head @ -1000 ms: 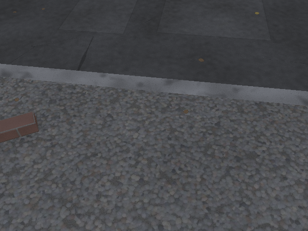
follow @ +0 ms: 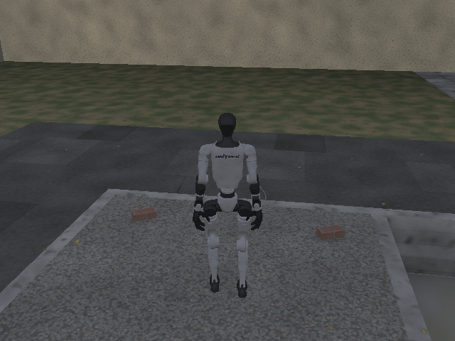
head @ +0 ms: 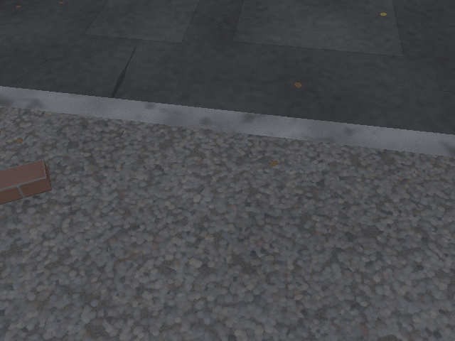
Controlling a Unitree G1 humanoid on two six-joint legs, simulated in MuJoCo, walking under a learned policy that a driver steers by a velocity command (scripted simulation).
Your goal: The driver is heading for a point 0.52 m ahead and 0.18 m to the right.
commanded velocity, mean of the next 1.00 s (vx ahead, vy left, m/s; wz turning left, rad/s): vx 0.20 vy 0.00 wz -0.11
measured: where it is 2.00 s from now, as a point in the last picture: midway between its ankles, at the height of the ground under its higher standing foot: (261, 322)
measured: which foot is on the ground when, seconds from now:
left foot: down 0.00-0.52, up 0.54-0.68, down 0.70-1.00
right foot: down 0.00-0.72, up 0.74-1.00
